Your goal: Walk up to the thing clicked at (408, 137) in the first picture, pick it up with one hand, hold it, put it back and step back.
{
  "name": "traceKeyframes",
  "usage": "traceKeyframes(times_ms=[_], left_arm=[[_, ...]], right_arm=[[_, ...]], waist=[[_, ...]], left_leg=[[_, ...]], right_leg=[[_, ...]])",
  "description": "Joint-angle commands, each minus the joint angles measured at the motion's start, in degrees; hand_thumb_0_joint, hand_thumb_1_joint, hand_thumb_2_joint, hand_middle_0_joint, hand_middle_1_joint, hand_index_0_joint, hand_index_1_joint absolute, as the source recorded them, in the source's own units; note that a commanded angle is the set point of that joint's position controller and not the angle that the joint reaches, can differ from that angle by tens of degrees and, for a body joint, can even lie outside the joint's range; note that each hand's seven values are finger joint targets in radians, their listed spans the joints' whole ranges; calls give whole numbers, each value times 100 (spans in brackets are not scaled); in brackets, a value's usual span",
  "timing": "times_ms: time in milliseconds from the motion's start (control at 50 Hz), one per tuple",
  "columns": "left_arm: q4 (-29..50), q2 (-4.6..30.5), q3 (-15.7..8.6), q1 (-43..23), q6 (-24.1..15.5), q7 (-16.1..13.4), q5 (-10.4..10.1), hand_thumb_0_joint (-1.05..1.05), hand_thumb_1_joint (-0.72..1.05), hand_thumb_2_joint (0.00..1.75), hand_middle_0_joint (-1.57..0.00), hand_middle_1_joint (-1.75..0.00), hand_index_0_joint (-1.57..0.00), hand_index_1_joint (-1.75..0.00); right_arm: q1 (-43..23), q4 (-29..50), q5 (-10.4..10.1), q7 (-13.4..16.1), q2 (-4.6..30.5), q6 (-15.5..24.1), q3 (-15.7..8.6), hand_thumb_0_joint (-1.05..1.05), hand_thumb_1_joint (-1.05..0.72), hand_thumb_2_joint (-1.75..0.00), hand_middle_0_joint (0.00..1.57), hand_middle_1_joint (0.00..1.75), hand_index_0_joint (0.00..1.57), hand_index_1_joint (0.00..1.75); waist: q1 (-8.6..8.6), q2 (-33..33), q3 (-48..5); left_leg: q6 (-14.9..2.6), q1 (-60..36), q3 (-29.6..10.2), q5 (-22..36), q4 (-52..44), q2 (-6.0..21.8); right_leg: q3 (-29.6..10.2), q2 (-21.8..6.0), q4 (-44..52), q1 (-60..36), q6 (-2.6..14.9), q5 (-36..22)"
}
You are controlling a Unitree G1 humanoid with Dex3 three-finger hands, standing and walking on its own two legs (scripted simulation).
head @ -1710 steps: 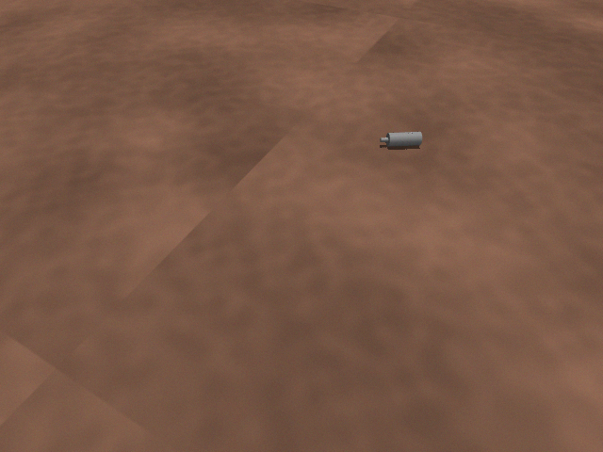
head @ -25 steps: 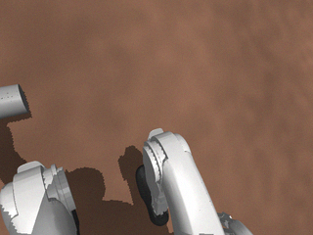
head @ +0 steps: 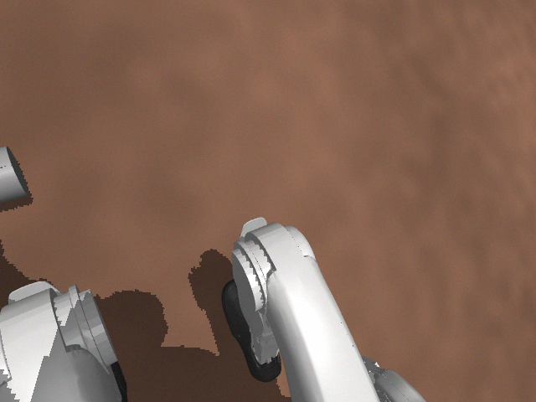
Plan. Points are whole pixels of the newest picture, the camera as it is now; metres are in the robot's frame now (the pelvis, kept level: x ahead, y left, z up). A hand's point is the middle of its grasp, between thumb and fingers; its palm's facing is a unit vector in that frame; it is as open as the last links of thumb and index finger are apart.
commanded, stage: open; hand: left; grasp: from above
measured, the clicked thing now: out of the picture +0.45 +0.34 -0.26
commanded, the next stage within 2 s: withdraw in 0.98 s
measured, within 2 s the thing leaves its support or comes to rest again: neither
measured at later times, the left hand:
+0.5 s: hand out of the picture +0.46 +0.31 -0.23, palm faces -0.43 -0.12 -0.89, open 11.8 cm
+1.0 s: hand out of the picture +0.45 +0.32 -0.23, palm faces -0.45 -0.15 -0.88, open 13.7 cm
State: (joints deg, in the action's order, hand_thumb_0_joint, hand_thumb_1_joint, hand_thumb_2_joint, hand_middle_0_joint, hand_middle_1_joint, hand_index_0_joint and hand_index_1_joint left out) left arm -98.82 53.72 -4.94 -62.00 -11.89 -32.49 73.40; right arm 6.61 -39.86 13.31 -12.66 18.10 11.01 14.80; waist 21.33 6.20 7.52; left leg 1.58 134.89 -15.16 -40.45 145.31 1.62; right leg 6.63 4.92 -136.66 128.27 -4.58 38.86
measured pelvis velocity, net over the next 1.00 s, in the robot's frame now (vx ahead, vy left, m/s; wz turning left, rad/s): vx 0.00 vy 0.00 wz -0.01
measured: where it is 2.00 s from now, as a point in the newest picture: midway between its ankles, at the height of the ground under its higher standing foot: (191, 381)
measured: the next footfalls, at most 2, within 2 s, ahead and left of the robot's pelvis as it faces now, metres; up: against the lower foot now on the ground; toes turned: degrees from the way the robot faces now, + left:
none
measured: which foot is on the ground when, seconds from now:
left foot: down 0.00-1.00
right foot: down 0.00-1.00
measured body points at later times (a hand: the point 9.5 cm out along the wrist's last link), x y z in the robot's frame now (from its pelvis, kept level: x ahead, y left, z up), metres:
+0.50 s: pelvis +0.00 +0.00 +0.00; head +0.26 +0.12 +0.34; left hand +0.47 +0.32 -0.18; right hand +0.04 -0.25 -0.06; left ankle +0.06 +0.13 -0.27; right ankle +0.11 -0.13 -0.27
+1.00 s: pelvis +0.00 +0.00 +0.00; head +0.27 +0.12 +0.34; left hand +0.47 +0.32 -0.18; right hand +0.05 -0.25 -0.06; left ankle +0.06 +0.13 -0.27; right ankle +0.11 -0.13 -0.27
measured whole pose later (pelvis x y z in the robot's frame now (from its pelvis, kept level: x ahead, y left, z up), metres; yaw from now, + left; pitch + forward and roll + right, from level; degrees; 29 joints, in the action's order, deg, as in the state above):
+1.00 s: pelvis +0.00 +0.00 +0.00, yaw -1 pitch +28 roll -14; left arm -96.1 56.2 -5.1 -61.0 -12.2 -30.2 72.2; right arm 6.8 -38.1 13.6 -13.0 19.2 10.8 16.1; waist 21.4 6.8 8.8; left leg 1.5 134.6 -16.2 -40.1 145.1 1.3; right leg 7.7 4.7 -135.6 127.3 -4.4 38.4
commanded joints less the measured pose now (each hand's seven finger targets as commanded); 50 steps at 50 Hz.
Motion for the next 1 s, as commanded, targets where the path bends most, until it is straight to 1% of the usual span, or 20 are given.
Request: traceKeyframes(times_ms=[0,100,160,240,280,300,340,400,440,500,540,600,620,660,740,760,780,800,820,980], left_arm=[[486,1216,40,-1572,10,-276,-114,0,78,67,-114,-52,-114,-52],[642,1432,-113,-1590,-48,-282,-10,0,38,59,-75,-52,-75,-52],[619,1556,-216,-1592,-86,-325,13,0,14,60,-62,-55,-63,-55],[651,1531,-155,-1684,-145,-357,54,0,-3,63,-51,-59,-51,-59],[612,1287,100,-1664,-148,-365,58,0,-9,64,-46,-63,-46,-62],[619,1423,8,-1643,-152,-402,35,0,-11,66,-43,-64,-44,-64],[534,1312,126,-1617,-99,-390,14,0,-15,69,-40,-67,-40,-67],[573,1452,-13,-1599,-44,-423,-35,0,-20,73,-37,-69,-37,-69],[533,1261,145,-1621,17,-384,-49,0,-23,75,-34,-71,-34,-72],[686,1473,21,-1523,79,-399,-126,0,-29,79,-27,-79,-28,-79],[582,1226,174,-1564,128,-335,-153,0,-32,82,-26,-81,-26,-81],[754,1438,32,-1504,157,-295,-197,0,-37,85,-22,-85,-22,-85],[748,1326,100,-1548,168,-251,-213,0,-39,87,-20,-85,-20,-86],[794,1519,-91,-1442,174,-236,-147,0,-40,89,-18,-88,-18,-88],[816,1434,-121,-1356,122,-161,-198,0,-46,95,-13,-94,-13,-94],[867,1195,80,-1448,104,-98,-214,0,-46,94,-13,-93,-13,-94],[752,1402,-65,-1362,102,-86,-220,0,-48,96,-13,-95,-12,-95],[928,1279,45,-1533,76,-43,-213,0,-49,99,-13,-95,-11,-97],[840,1424,-75,-1391,72,-19,-207,0,-49,99,-12,-97,-11,-98],[925,1411,-24,-1388,-109,-27,-130,0,-51,104,-8,-102,-7,-103]], right_arm=[[1086,-14,-16,56,1821,67,-477,0,-90,-90,20,30,20,30],[1133,22,20,55,1899,108,-490,0,-89,-90,20,30,20,30],[1114,35,20,48,1889,93,-447,0,-89,-90,20,30,20,30],[1069,65,43,43,1933,107,-461,0,-89,-90,20,30,20,30],[966,107,43,37,1885,122,-426,0,-89,-90,20,30,20,30],[944,93,39,54,1917,124,-454,0,-89,-90,20,30,20,30],[1017,51,30,35,1897,153,-430,0,-89,-90,20,30,20,30],[1080,60,39,19,1940,185,-442,0,-89,-90,20,30,20,30],[1063,20,30,-2,1905,204,-429,0,-89,-90,20,30,20,30],[1077,49,-7,9,1931,175,-410,0,-89,-90,20,30,20,30],[1041,44,15,-16,1883,186,-395,0,-90,-90,20,30,20,30],[1054,77,1,-6,1929,155,-412,0,-89,-90,20,30,20,30],[1063,75,-39,-11,1916,166,-421,0,-90,-90,20,30,20,30],[1141,58,0,-11,1953,145,-438,0,-89,-90,20,30,20,30],[1136,73,19,6,1929,71,-449,0,-89,-90,20,30,20,30],[1067,165,-2,3,1902,87,-434,0,-89,-90,20,30,20,30],[1169,55,24,4,1898,58,-436,0,-89,-90,20,30,20,30],[1118,130,6,9,1928,73,-451,0,-89,-90,20,30,20,30],[1157,63,-8,7,1886,57,-431,0,-89,-90,20,30,20,30],[1156,93,-1,44,1837,-17,-387,0,-89,-90,20,30,20,30]], waist=[[289,-2688,-3565],[327,-2843,-3572],[322,-2730,-3498],[370,-2831,-3390],[358,-2800,-3416],[327,-2740,-3471],[341,-2735,-3478],[320,-2747,-3440],[376,-2762,-3497],[202,-2896,-3692],[336,-2937,-3606],[249,-2989,-3702],[262,-2953,-3638],[264,-3073,-3663],[267,-2915,-3695],[297,-2945,-3608],[343,-2920,-3586],[328,-2952,-3501],[315,-2919,-3495],[325,-2827,-3626]], left_leg=[[-234,-2689,732,1049,-1398,107],[-193,-2878,700,1126,-1418,112],[-213,-2706,691,1058,-1420,108],[-196,-2722,661,925,-1451,114],[-207,-2690,668,819,-1469,120],[-212,-2702,664,779,-1461,124],[-225,-2686,694,869,-1383,126],[-214,-2704,679,939,-1429,128],[-199,-2801,662,1003,-1405,139],[-184,-2848,645,1230,-1477,135],[-176,-2877,651,1183,-1453,145],[-166,-2919,640,1254,-1523,143],[-169,-2925,636,1245,-1483,138],[-144,-3036,639,1453,-1495,136],[-174,-2841,658,1352,-1478,131],[-158,-2876,658,1340,-1468,118],[-191,-2826,665,1228,-1478,131],[-165,-2855,658,1186,-1495,116],[-165,-2880,641,1185,-1471,127],[-183,-2899,646,1250,-1433,126]], right_leg=[[856,147,1216,-1883,555,-1399],[904,130,1167,-1898,551,-1468],[902,139,1193,-1925,549,-1420],[927,134,1190,-1794,566,-1293],[919,164,1238,-1827,560,-1228],[908,173,1262,-1845,556,-1206],[878,176,1251,-1864,538,-1302],[901,150,1249,-1888,534,-1350],[910,169,1208,-1838,537,-1418],[906,164,1219,-2016,548,-1592],[900,171,1152,-1932,561,-1564],[899,177,1202,-2065,573,-1599],[901,159,1168,-1927,570,-1590],[915,135,1141,-2006,571,-1747],[905,160,1237,-2125,562,-1685],[914,136,1222,-2019,575,-1643],[889,160,1258,-2132,559,-1610],[911,133,1241,-1938,580,-1519],[922,129,1229,-1943,577,-1494],[908,150,1238,-2087,554,-1586]])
